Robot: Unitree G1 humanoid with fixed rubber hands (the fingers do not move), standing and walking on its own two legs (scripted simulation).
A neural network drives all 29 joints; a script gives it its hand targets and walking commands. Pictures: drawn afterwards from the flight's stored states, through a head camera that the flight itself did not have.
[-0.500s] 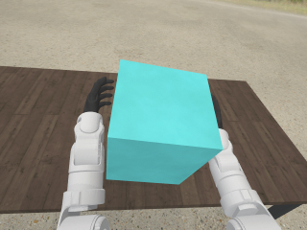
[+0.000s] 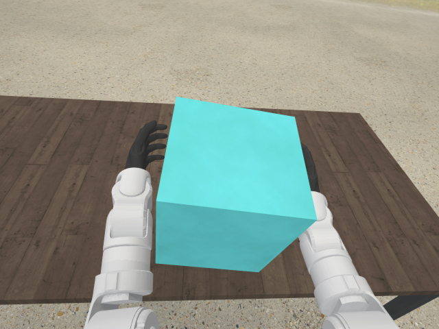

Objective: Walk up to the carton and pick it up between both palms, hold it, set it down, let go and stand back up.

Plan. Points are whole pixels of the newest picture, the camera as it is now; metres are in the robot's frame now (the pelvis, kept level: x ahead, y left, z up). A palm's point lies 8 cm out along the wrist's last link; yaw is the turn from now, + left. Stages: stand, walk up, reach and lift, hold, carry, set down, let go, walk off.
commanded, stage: set down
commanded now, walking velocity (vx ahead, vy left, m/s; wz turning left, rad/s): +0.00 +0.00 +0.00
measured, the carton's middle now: (221, 193) +0.34 +0.01 +0.09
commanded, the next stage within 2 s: none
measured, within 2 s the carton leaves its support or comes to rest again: rests again in 1.54 s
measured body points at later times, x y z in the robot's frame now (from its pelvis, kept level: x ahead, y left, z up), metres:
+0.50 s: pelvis +0.01 +0.00 +0.00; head +0.02 +0.03 +0.45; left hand +0.39 +0.16 +0.09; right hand +0.38 -0.14 +0.08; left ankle +0.03 +0.12 -0.75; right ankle -0.03 -0.11 -0.75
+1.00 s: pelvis +0.01 -0.01 +0.00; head +0.03 +0.02 +0.45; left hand +0.39 +0.16 +0.06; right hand +0.38 -0.15 +0.06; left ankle +0.03 +0.12 -0.75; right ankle -0.03 -0.11 -0.75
